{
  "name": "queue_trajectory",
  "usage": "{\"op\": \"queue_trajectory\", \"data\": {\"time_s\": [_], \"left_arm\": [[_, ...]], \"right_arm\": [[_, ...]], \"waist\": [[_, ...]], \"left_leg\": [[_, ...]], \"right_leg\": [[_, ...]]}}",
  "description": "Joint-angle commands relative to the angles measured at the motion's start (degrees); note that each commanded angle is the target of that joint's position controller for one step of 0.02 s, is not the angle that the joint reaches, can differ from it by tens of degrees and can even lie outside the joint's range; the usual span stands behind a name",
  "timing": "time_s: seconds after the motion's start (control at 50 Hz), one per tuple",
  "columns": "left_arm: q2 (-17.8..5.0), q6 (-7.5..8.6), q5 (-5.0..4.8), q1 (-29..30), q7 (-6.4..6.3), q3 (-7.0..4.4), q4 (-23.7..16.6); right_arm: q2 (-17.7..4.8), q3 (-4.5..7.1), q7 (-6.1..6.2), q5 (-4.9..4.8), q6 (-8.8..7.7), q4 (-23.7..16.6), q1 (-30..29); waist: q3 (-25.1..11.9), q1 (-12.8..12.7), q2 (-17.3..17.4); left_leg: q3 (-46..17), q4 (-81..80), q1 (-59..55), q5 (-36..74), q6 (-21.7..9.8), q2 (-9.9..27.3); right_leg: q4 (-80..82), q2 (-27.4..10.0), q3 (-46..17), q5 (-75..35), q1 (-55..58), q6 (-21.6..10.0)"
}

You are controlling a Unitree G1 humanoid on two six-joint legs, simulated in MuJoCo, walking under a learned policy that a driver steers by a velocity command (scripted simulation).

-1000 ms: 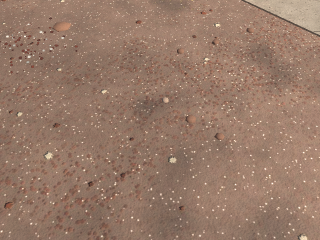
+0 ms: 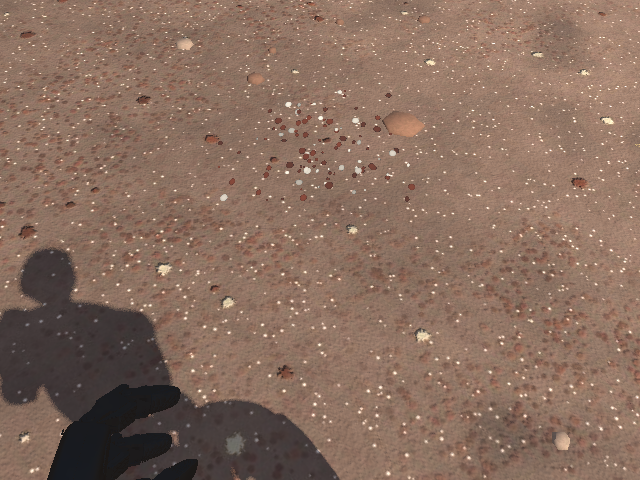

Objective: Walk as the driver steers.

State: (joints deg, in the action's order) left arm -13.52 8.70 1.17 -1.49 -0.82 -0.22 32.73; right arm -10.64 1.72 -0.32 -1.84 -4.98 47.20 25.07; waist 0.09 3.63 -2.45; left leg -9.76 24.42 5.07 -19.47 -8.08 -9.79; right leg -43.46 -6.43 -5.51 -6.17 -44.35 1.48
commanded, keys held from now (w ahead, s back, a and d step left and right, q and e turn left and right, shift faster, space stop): w+e+shift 1.00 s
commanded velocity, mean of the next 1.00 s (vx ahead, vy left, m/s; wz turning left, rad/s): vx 1.00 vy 0.00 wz -0.63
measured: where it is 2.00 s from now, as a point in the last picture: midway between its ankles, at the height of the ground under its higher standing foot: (524, 139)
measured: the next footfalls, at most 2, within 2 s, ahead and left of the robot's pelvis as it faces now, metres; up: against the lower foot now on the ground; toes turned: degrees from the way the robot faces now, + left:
right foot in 0.14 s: +0.34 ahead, -0.13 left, +0.00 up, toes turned +2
left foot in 0.56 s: +0.75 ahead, +0.04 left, +0.00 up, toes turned -25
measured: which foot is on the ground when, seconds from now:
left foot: down 0.00-0.16, up 0.18-0.54, down 0.56-1.00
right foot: up 0.00-0.12, down 0.14-0.56, up 0.58-1.00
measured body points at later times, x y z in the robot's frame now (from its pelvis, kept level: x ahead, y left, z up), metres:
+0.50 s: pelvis +0.45 -0.06 +0.00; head +0.48 -0.08 +0.45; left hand +0.43 +0.20 -0.12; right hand +0.71 -0.29 -0.03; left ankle +0.70 +0.07 -0.69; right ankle +0.30 -0.13 -0.74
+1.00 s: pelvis +0.86 -0.21 -0.04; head +0.87 -0.25 +0.41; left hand +1.20 -0.21 -0.08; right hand +0.65 -0.42 -0.17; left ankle +0.73 +0.05 -0.72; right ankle +0.96 -0.38 -0.72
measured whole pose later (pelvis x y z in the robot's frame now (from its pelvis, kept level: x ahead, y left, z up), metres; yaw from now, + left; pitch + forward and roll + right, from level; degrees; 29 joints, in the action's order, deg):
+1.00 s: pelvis +0.86 -0.21 -0.04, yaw -42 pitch +1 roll +4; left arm -17.6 2.4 -2.3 -1.7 4.4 -2.0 30.9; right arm -18.1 3.8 0.6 0.4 -4.8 49.1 24.2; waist 2.7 4.5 -1.6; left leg 14.9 23.9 -14.6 -28.9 4.4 1.6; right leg -44.7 -2.1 6.0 2.9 -40.2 -8.2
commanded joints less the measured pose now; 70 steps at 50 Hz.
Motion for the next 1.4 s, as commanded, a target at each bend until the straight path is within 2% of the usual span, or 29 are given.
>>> {"op": "queue_trajectory", "data": {"time_s": [0.02,0.1,0.14,0.16,0.18,0.2,0.24,0.32,0.4,0.5,0.56,0.58,0.6,0.62,0.66,0.68,0.74,0.82,0.88,0.94,0.98,1.0,1.02,1.04,1.06,1.08,1.12,1.22,1.4], "left_arm": [[-4.0,0.71,-2.21,8.2,0.03,-1.15,-5.5],[-9.6,1.11,-3.48,1.0,1.42,-3.82,-4.2],[-12.5,-0.15,-3.86,-25.3,1.32,-4.85,2.1],[-16.0,-0.40,-1.75,-32.8,1.76,-5.82,5.0],[-11.7,-0.35,-1.83,-33.7,2.45,-5.39,6.8],[-7.7,-0.90,-1.18,-29.1,1.71,-4.62,6.1],[-6.3,-1.52,-0.77,-25.2,2.79,-3.94,5.7],[-5.5,-1.96,-2.81,-21.8,2.56,-3.53,6.2],[-7.9,-2.36,-3.23,-22.2,0.88,-4.43,6.8],[-7.0,-3.00,-4.63,-27.1,0.64,-4.63,9.7],[-8.6,-4.35,-2.55,-22.5,0.75,-4.97,8.0],[-3.9,-4.20,-0.17,-21.6,0.85,-3.41,5.5],[1.6,-3.64,-4.70,-32.5,1.16,-1.00,4.1],[-3.5,-4.24,-6.37,-28.7,0.07,-1.64,5.6],[-6.4,-4.59,-3.47,-15.7,0.13,-2.46,3.5],[-5.3,-4.55,-2.46,-12.8,0.66,-2.56,2.1],[-1.8,-6.73,-4.54,-12.1,1.88,-2.12,-0.3],[-3.0,-6.93,-3.00,-8.8,3.00,-1.54,-2.9],[-4.5,-6.22,-2.43,-1.3,4.42,-1.70,-4.1],[-7.5,-5.63,-3.18,0.6,5.44,-2.93,-5.1],[-12.2,-6.19,-4.01,-10.2,5.33,-5.31,-3.4],[-16.4,-6.77,-3.87,-25.2,4.86,-7.67,0.7],[-17.9,-7.46,-4.32,-32.4,3.52,-8.42,4.1],[-21.8,-6.50,-2.41,-24.8,3.38,-7.66,1.2],[-15.9,-5.96,-1.70,-26.6,3.18,-6.86,0.1],[-13.7,-5.06,-1.19,-26.6,3.19,-6.33,1.7],[-10.6,-3.15,-0.59,-17.1,3.68,-4.86,1.6],[-6.9,-0.90,-0.36,-15.2,3.16,-3.60,5.6],[-9.9,-0.96,-0.11,-20.6,0.17,-3.58,10.0]], "right_arm": [[-9.4,2.34,0.44,-0.13,-1.46,-2.8,0.4],[-11.7,2.83,0.64,2.57,0.05,-1.3,0.6],[-13.0,2.48,0.14,4.82,0.70,-4.3,-8.5],[-6.1,0.87,-0.30,3.59,-0.32,-5.3,-0.6],[-5.9,-0.46,-1.21,1.18,-2.04,-5.3,0.5],[-9.8,0.07,-1.62,-0.43,-3.46,-7.6,-8.1],[-8.5,-0.58,-1.80,2.15,-5.18,-10.6,-18.7],[-7.5,-0.39,-0.75,3.03,-4.56,-11.5,-16.1],[-5.2,-1.51,-0.59,3.27,-4.78,-16.4,-28.4],[-9.7,1.27,0.20,0.52,-4.86,-18.9,-32.6],[-14.8,4.33,1.05,-0.10,-5.43,-16.5,-14.1],[-18.7,5.25,1.93,0.06,-4.30,-14.5,1.5],[-21.1,5.35,0.41,1.41,-3.85,-11.8,2.2],[-14.2,4.52,0.45,1.50,-3.17,-13.3,-0.2],[-11.1,3.65,0.84,1.79,-2.19,-11.3,-4.0],[-10.4,3.46,0.59,2.88,-2.01,-10.2,-5.6],[-6.6,2.59,-0.25,2.14,-2.27,-7.2,-9.7],[-11.1,3.41,0.34,1.83,-2.63,-5.9,-14.7],[-14.6,3.88,0.86,1.80,-2.84,-4.6,-11.6],[-19.7,4.57,0.96,2.24,-1.97,-3.7,-7.9],[-22.8,5.28,1.44,2.42,-0.48,-4.4,-8.5],[-22.7,5.28,1.46,2.05,-0.27,-6.0,-11.4],[-17.2,3.66,1.27,2.19,-1.18,-6.0,-10.3],[-7.6,0.21,0.14,2.32,-3.48,-9.9,0.5],[-14.6,0.87,-0.62,-0.09,-5.56,-9.9,-3.9],[-15.9,1.31,-0.35,-2.61,-5.57,-10.1,-9.7],[-12.9,0.57,0.83,-1.02,-3.91,-9.3,-11.2],[-9.0,0.33,0.88,-0.46,1.52,-7.2,-10.6],[-8.1,0.36,-3.97,-0.65,-1.42,-10.6,-23.8]], "waist": [[4.0,2.8,8.3],[-1.5,-1.3,11.0],[-15.0,-15.5,11.4],[-24.2,-10.9,-11.3],[-22.5,-10.1,-20.7],[-11.1,-11.3,-13.3],[-0.7,-8.2,6.1],[3.2,-1.8,3.1],[6.6,-5.4,-0.3],[3.8,-7.4,-3.7],[-10.1,3.8,-5.2],[-22.2,8.6,2.3],[-31.0,1.2,30.7],[-21.2,3.8,23.6],[-5.3,4.2,4.8],[-1.5,2.4,2.7],[2.6,-2.4,6.9],[6.4,-5.5,5.7],[8.0,-2.5,0.8],[5.0,-3.5,4.9],[-1.9,-11.1,10.2],[-8.4,-18.5,9.5],[-8.3,-19.4,-0.3],[-17.1,-6.1,-21.1],[-25.7,-11.4,-11.9],[-14.1,-11.4,-3.4],[-3.8,-4.9,8.4],[5.2,-2.2,2.0],[7.3,-7.3,0.5]], "left_leg": [[-7.6,-9.6,11.1,14.8,-6.2,11.0],[-5.8,2.7,-12.5,57.7,-3.5,17.8],[-1.2,31.4,-1.2,69.3,-1.8,16.3],[2.4,57.4,24.3,29.2,3.9,6.7],[0.1,61.3,38.7,-4.3,3.6,3.7],[-1.5,62.4,46.4,-2.2,1.8,7.9],[0.9,52.9,42.3,2.0,0.7,10.1],[3.1,37.9,35.8,4.4,5.5,13.0],[7.3,14.9,21.0,22.9,8.8,9.6],[4.0,2.1,12.7,24.8,9.5,7.3],[2.6,4.3,-8.3,15.5,4.6,11.7],[-9.0,7.8,-27.7,3.5,1.6,22.8],[-43.1,-2.8,-42.3,-19.6,-8.2,37.2],[-42.8,-6.7,-36.2,-29.9,-5.5,34.1],[-22.0,-7.3,-18.8,-5.3,-2.0,29.6],[-16.4,-8.5,-11.4,2.2,-2.0,27.6],[-3.3,-11.6,-1.7,11.0,-0.8,25.2],[10.1,-15.7,5.7,20.0,0.5,23.4],[18.2,-16.9,3.7,24.0,3.1,20.9],[21.7,-9.9,-4.4,58.5,5.0,21.7],[22.0,8.0,-6.7,82.6,4.8,23.8],[20.9,24.8,1.4,82.9,4.8,23.3],[19.6,48.9,18.0,33.5,7.2,15.7],[10.3,70.1,38.4,-13.3,7.8,7.1],[0.9,68.4,41.6,-6.2,5.1,9.9],[2.7,65.2,43.3,-2.5,4.2,11.7],[3.0,57.7,37.3,2.5,4.5,17.1],[2.5,46.8,35.4,13.5,7.0,20.3],[13.9,11.8,34.6,36.7,3.4,11.5]], "right_leg": [[13.4,4.6,6.0,-5.5,15.5,0.0],[15.6,7.7,9.7,7.1,14.7,-6.8],[9.9,4.1,4.9,10.4,44.0,-12.0],[13.2,-7.7,-24.6,30.6,68.7,-23.2],[27.5,-11.0,-47.2,47.7,74.6,-24.8],[28.6,-10.5,-42.6,48.1,69.0,-21.8],[30.6,-4.9,-30.4,30.5,50.3,-18.9],[33.2,0.9,-21.5,20.0,35.3,-19.1],[34.6,5.5,-14.3,13.7,18.2,-15.9],[28.5,3.7,-20.2,13.5,29.3,-12.0],[2.4,5.7,-17.3,-8.6,30.8,-7.8],[-17.4,8.6,-12.5,5.2,20.3,-7.1],[-35.1,11.5,-7.8,38.3,0.6,-5.2],[-41.0,5.7,-5.7,33.7,-7.4,-5.5],[-39.6,2.0,-1.4,25.7,-7.7,-5.3],[-37.1,0.3,-1.3,23.9,-5.6,-5.6],[-34.9,-3.9,-1.0,25.2,-4.2,-5.6],[-25.7,-4.8,0.6,12.4,-3.3,-3.7],[-10.9,-1.8,7.0,0.9,2.4,-5.2],[-3.4,5.1,14.5,3.7,11.8,-8.3],[-4.2,9.7,16.6,12.4,24.6,-10.9],[-0.8,11.0,14.5,11.1,43.8,-13.7],[3.7,6.7,4.7,8.9,60.2,-16.5],[12.0,-6.2,-28.8,20.5,74.0,-27.1],[25.9,-11.0,-42.8,42.4,74.2,-27.0],[30.5,-11.2,-40.4,44.2,63.8,-23.4],[29.6,-8.8,-28.2,33.1,42.4,-19.9],[33.7,-2.2,-2.4,16.3,25.0,-14.3],[35.0,-2.1,15.7,-16.1,46.1,-3.1]]}}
